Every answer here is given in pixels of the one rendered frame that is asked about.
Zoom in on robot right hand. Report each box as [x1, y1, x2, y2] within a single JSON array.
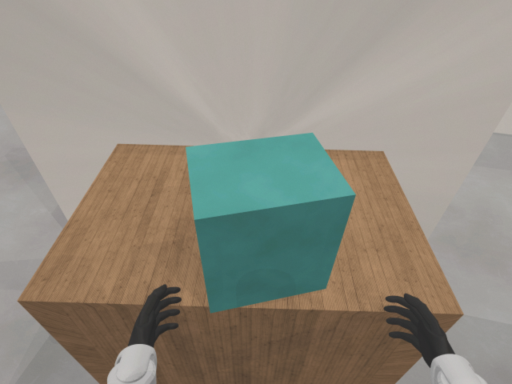
[[384, 294, 455, 368]]

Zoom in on pedestal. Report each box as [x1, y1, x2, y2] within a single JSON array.
[[18, 144, 464, 384]]

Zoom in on robot left forearm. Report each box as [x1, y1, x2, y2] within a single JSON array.
[[107, 344, 157, 384]]

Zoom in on robot right forearm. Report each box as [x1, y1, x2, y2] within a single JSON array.
[[430, 354, 488, 384]]

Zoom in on robot left hand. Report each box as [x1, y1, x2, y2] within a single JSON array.
[[128, 284, 182, 348]]

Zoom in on carton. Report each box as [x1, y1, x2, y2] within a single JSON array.
[[186, 133, 356, 313]]

